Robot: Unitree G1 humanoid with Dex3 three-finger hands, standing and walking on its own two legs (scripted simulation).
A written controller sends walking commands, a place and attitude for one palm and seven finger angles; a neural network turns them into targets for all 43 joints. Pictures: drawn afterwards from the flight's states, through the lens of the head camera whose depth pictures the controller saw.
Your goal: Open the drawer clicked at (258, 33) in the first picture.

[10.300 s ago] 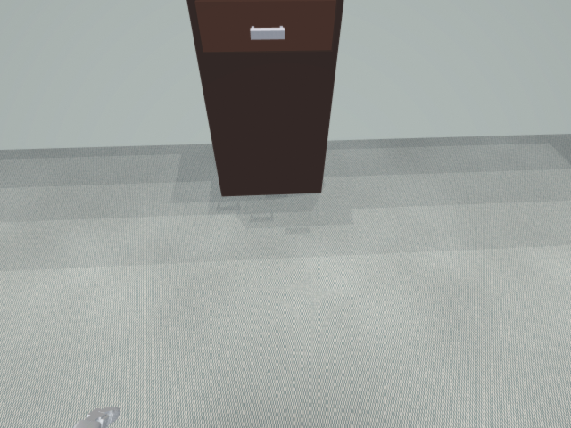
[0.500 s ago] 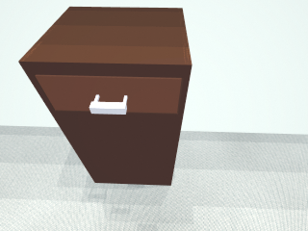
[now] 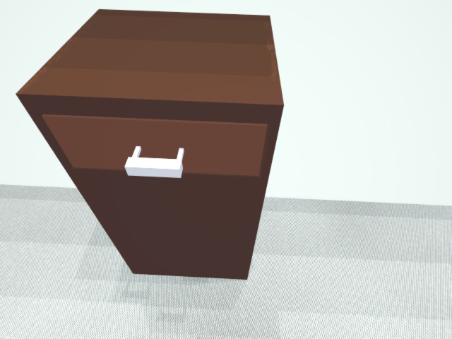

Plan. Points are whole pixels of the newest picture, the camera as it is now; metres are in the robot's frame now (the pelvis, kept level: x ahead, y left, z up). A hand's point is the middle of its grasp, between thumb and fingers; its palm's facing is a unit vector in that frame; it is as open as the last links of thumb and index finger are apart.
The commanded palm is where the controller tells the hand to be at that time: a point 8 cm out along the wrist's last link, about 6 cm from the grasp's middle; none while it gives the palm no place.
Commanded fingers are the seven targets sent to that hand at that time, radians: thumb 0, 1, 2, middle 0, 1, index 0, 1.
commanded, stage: come to a stop and stand still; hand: left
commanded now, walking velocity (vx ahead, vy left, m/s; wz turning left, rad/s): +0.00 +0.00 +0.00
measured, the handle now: (157, 159) +0.46 +0.18 +0.04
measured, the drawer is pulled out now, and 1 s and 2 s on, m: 0.00 0.00 0.00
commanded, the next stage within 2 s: look again from close up in 0.12 s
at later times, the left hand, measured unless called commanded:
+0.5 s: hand out of the picture +0.00 +0.15 -0.18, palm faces +0.03 -0.98 -0.19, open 7.4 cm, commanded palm none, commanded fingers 0.00 0.90 0.90 -0.20 -0.30 -0.20 -0.30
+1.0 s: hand out of the picture -0.01 +0.14 -0.17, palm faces +0.05 -0.98 -0.20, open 7.4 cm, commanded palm none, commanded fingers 0.00 0.90 0.90 -0.20 -0.30 -0.20 -0.30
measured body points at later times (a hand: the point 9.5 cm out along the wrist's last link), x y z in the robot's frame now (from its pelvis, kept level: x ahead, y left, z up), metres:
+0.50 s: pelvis +0.00 -0.02 +0.00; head +0.02 -0.01 +0.45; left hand +0.00 +0.20 -0.16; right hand +0.00 -0.23 -0.16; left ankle -0.06 +0.08 -0.74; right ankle -0.04 -0.11 -0.74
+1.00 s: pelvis -0.01 -0.03 +0.00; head +0.01 -0.03 +0.45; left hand -0.01 +0.20 -0.16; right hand -0.01 -0.24 -0.16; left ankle -0.06 +0.08 -0.74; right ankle -0.04 -0.11 -0.74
